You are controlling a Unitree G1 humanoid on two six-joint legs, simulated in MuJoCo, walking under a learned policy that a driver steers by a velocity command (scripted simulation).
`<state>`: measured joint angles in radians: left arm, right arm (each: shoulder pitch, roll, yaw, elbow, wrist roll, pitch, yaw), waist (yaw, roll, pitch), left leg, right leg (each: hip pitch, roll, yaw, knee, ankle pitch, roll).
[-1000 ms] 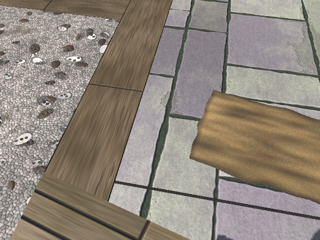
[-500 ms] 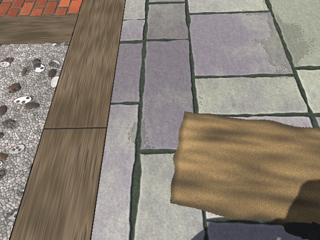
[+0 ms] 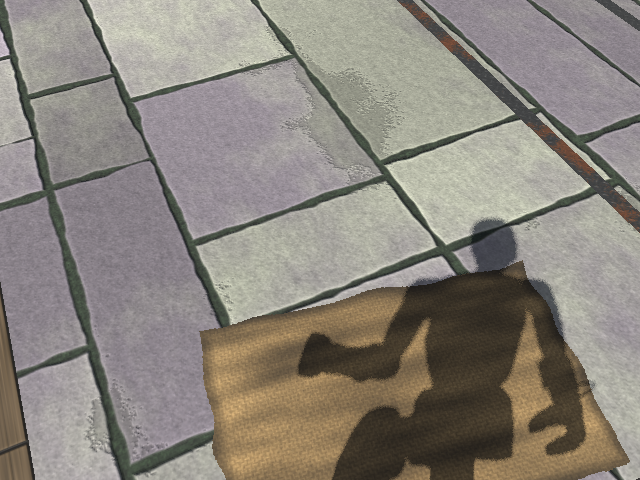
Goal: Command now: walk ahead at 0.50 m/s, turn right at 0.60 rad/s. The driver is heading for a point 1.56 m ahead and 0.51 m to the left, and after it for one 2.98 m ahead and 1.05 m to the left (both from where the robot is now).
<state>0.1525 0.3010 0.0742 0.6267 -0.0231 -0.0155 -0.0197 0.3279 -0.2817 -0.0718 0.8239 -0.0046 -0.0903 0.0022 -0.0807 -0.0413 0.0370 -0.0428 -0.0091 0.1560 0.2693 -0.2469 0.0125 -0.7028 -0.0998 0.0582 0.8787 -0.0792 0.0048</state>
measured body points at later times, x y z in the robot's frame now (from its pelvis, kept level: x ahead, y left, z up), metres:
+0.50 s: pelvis +0.27 -0.07 +0.00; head +0.29 -0.08 +0.45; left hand +0.32 +0.21 -0.11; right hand +0.42 -0.34 -0.11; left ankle +0.41 +0.11 -0.67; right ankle +0.22 -0.15 -0.74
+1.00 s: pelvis +0.55 +0.01 +0.00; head +0.58 +0.03 +0.45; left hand +0.66 +0.32 -0.08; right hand +0.72 -0.23 -0.11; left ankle +0.52 +0.07 -0.74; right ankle +0.72 -0.14 -0.68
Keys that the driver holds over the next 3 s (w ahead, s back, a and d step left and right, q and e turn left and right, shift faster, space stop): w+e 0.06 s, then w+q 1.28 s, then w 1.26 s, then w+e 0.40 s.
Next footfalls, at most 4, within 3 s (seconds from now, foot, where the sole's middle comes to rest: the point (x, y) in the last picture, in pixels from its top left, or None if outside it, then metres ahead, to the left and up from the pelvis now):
0.16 right None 0.26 -0.16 -0.78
0.72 left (273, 439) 0.56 0.08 -0.78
1.20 right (313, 305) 0.88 -0.03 -0.78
1.70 left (160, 293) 0.95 0.35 -0.78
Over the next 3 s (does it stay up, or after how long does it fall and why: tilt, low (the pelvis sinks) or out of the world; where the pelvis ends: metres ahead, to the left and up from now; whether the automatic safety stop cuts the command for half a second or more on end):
stays up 1.43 0.61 0.00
